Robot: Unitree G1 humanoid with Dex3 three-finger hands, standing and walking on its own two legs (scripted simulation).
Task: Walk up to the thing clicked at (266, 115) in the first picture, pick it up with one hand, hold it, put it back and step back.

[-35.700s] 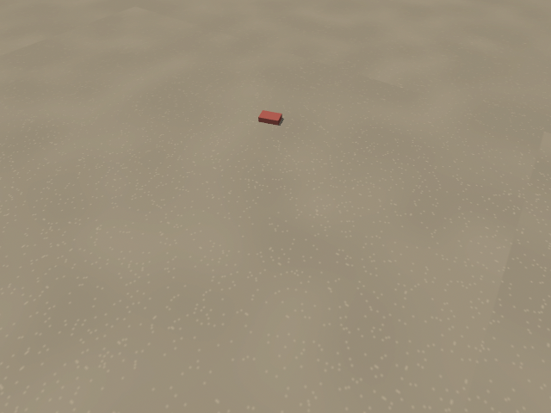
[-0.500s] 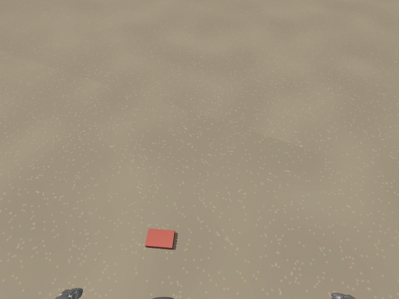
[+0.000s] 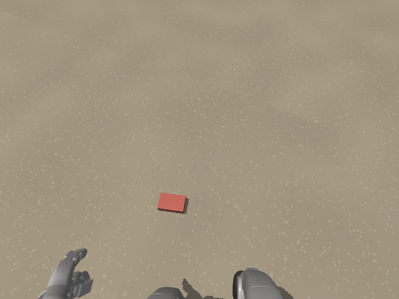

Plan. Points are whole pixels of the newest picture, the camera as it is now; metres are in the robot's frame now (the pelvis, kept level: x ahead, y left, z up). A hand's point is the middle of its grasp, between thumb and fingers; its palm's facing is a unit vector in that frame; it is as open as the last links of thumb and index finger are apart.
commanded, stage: step back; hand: left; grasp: from above
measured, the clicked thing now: (172, 202) +0.53 +0.18 -0.74
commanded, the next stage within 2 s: none
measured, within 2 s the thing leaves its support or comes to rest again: neither
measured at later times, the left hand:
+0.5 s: hand out of the picture +0.01 +0.26 -0.13, palm faces -0.11 -0.91 -0.41, open 7.4 cm
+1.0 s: hand out of the picture -0.13 +0.31 -0.15, palm faces -0.08 -0.93 -0.35, open 7.4 cm
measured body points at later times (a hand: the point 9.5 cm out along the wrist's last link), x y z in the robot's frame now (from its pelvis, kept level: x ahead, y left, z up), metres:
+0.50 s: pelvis -0.10 +0.00 +0.01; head -0.04 -0.02 +0.46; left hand +0.02 +0.30 -0.10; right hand -0.01 -0.31 -0.12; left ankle -0.09 +0.14 -0.66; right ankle -0.09 -0.10 -0.72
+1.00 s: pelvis -0.24 +0.05 +0.02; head -0.18 +0.08 +0.46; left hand -0.13 +0.36 -0.12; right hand -0.17 -0.27 -0.07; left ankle -0.17 +0.14 -0.72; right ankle -0.30 -0.11 -0.61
